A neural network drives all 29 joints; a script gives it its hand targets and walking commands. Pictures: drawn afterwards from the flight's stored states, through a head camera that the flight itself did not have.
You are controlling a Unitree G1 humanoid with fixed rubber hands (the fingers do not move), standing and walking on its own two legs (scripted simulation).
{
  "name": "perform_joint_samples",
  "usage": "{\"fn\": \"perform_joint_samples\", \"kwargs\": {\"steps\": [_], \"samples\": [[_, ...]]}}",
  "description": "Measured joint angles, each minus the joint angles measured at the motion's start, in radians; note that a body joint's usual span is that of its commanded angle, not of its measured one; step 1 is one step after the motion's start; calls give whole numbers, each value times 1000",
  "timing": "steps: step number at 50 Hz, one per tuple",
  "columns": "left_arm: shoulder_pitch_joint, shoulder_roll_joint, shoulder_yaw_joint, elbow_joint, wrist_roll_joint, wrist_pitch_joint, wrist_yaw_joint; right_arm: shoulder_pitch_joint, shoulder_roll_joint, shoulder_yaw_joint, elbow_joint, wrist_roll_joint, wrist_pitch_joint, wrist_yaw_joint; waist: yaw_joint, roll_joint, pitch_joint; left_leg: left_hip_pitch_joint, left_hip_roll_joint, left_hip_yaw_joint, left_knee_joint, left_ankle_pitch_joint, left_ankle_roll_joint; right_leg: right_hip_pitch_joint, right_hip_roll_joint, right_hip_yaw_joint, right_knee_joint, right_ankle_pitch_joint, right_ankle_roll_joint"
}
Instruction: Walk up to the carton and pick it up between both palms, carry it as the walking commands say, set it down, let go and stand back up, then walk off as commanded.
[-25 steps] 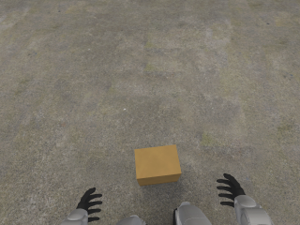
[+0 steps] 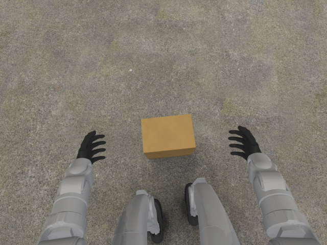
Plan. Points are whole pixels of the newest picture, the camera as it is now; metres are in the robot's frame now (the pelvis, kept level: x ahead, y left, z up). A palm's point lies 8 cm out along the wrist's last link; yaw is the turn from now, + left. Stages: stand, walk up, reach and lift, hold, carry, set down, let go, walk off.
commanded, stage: reach and lift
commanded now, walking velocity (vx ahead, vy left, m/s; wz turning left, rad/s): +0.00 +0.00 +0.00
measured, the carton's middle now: (168, 138) +0.47 -0.01 -0.57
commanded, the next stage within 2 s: none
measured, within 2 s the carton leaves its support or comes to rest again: neither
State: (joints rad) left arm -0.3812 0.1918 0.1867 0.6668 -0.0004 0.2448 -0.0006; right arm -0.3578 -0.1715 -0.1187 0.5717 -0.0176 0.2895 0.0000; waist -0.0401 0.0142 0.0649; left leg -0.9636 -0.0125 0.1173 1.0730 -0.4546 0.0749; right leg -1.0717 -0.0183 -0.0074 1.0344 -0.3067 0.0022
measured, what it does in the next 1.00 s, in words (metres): lowers itself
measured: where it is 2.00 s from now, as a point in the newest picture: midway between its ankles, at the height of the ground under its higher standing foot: (175, 220)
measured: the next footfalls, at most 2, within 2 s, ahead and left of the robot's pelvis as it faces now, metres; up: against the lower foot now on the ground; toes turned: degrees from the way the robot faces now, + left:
none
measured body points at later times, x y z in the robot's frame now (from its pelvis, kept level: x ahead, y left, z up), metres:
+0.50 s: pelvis +0.01 +0.00 -0.03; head +0.30 +0.00 +0.32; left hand +0.44 +0.22 -0.17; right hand +0.44 -0.20 -0.15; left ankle +0.03 +0.08 -0.65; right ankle +0.10 -0.11 -0.65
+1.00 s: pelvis -0.03 -0.01 -0.09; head +0.29 -0.01 +0.22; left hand +0.46 +0.20 -0.24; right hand +0.46 -0.20 -0.23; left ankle +0.03 +0.08 -0.65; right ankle +0.10 -0.11 -0.65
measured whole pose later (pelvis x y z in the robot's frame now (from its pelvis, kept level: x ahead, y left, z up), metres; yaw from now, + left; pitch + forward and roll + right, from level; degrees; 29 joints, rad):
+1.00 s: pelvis -0.03 -0.01 -0.09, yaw +3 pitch +46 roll +3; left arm -0.96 0.25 0.29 0.81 -0.03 0.08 0.06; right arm -0.97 -0.22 -0.26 0.76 -0.02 0.10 -0.03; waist -0.04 -0.01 -0.02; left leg -1.71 -0.01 0.12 1.36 -0.45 0.07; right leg -1.81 -0.02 0.00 1.30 -0.29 -0.02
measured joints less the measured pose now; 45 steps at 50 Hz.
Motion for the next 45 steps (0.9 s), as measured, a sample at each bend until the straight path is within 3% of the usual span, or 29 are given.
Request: {"fn": "perform_joint_samples", "kwargs": {"steps": [5, 16, 26, 37, 45], "samples": [[-86, -9, 52, 36, 0, -19, -10, -83, 0, 0, 9, 0, -12, -21, 0, 0, 8, -40, 0, 0, 1, 3, -2, -42, 0, 0, 4, 0, -2], [-199, 9, 80, 70, 0, -160, 5, -209, 0, -36, 59, 0, -165, -37, 0, -17, -1, -238, 1, 0, 33, 3, -3, -235, 0, 0, 27, 7, -10], [-352, 44, 78, 70, -32, -174, 47, -366, -5, -76, 74, 2, -197, -37, 0, -26, -55, -372, 1, 0, 55, 3, -3, -366, 0, 1, 42, 11, -12], [-388, 16, 126, 112, -32, -210, 47, -415, -11, -121, 158, 2, -234, -21, 0, -25, -124, -471, 0, -2, 59, 18, -3, -464, 0, 4, 46, 26, -12], [-471, 41, 121, 135, -32, -198, 49, -510, -26, -134, 189, 2, -218, -20, 0, -25, -122, -630, 1, -2, 165, 18, -5, -621, 0, 10, 148, 27, -15]]}}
